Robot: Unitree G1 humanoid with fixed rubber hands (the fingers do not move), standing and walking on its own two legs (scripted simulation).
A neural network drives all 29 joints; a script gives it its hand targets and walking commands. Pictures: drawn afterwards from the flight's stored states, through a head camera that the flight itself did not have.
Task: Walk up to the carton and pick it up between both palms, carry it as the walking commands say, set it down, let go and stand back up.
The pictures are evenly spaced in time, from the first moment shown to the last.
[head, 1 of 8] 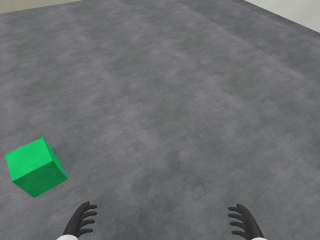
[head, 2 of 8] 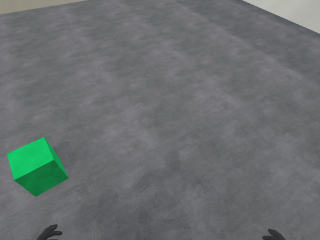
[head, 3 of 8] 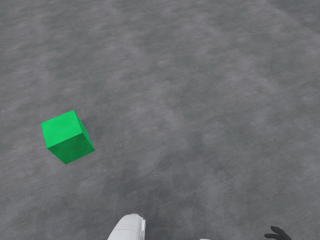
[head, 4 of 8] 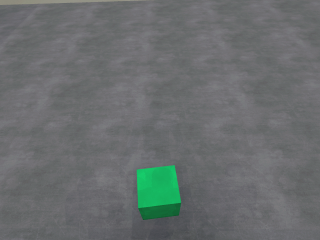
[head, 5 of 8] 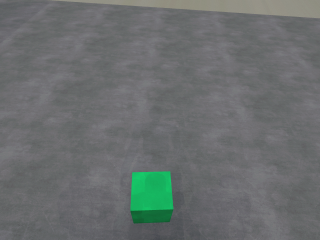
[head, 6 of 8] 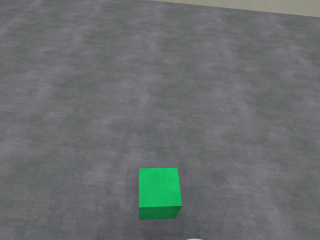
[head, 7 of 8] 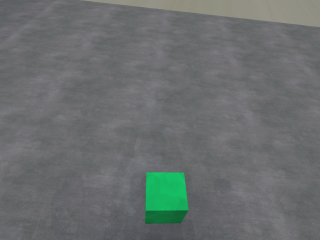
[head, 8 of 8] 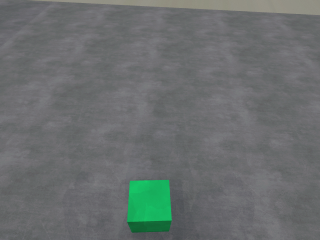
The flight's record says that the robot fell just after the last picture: no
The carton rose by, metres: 0.00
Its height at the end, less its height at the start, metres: +0.00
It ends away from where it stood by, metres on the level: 0.00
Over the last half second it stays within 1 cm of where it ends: yes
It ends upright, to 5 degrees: yes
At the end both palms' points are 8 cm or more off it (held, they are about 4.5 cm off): yes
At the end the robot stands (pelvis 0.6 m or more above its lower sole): yes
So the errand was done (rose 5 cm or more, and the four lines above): no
